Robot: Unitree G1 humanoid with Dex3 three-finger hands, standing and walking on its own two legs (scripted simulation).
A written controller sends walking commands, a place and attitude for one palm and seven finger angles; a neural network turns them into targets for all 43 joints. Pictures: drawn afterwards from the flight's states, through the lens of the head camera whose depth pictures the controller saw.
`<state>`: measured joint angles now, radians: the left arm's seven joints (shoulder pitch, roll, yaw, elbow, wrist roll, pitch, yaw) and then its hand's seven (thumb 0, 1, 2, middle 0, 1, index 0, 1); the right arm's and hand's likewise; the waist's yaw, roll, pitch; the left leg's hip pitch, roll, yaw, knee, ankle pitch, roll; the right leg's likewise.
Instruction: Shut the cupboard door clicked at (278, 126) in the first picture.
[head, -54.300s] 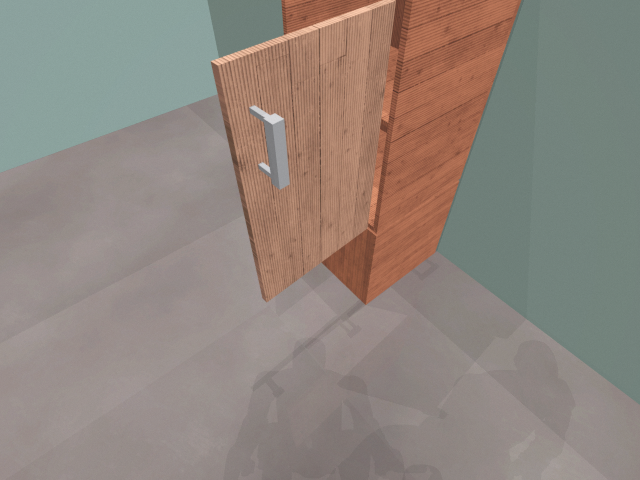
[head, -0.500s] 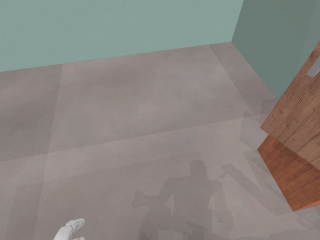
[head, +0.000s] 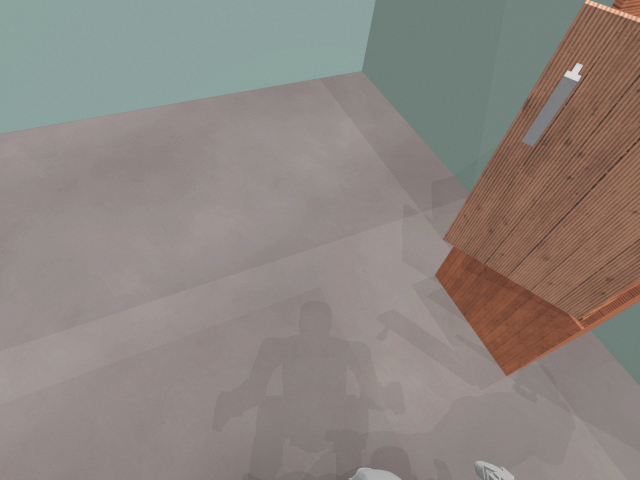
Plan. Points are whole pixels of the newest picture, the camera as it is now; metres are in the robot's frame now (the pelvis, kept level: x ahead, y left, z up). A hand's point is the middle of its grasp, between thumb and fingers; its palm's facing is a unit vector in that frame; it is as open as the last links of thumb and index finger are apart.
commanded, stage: turn to face it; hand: left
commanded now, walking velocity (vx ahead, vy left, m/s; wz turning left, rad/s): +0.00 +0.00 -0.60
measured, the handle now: (552, 105) +0.69 -0.32 +0.11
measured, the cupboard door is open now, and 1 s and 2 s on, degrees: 28 28 28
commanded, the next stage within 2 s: take the last steps up to it in 0.92 s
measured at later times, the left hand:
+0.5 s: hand (250, 432) +0.19 +0.10 -0.14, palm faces -0.30 -0.91 -0.29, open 7.4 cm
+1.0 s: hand (225, 446) +0.18 +0.14 -0.18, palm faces -0.37 -0.91 -0.19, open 7.4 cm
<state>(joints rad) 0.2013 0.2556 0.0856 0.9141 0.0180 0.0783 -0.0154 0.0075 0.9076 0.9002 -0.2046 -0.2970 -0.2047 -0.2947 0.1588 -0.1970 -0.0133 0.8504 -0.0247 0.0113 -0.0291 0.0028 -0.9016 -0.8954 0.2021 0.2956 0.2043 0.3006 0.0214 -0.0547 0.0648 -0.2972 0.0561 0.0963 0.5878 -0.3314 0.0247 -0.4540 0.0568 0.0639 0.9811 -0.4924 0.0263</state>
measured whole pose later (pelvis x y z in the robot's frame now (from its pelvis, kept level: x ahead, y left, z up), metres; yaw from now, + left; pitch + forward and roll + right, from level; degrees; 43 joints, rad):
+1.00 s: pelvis +0.07 -0.03 +0.00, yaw -28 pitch +1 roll -1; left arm 0.27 0.23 0.07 0.98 0.01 0.06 0.01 0.01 0.91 0.90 -0.20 -0.30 -0.20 -0.29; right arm 0.15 -0.18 -0.01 0.90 -0.02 0.01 -0.03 0.00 -0.90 -0.90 0.20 0.30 0.20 0.30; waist 0.03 -0.05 0.03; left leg -0.28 0.02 0.07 0.57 -0.32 0.04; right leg -0.34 0.07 0.07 0.79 -0.48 -0.01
